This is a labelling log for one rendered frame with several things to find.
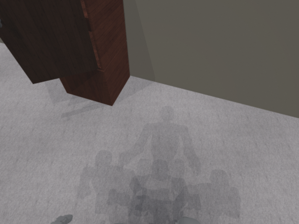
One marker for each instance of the left robot hand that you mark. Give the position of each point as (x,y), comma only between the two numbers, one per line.
(63,219)

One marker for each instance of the cupboard door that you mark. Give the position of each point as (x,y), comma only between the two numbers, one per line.
(48,38)

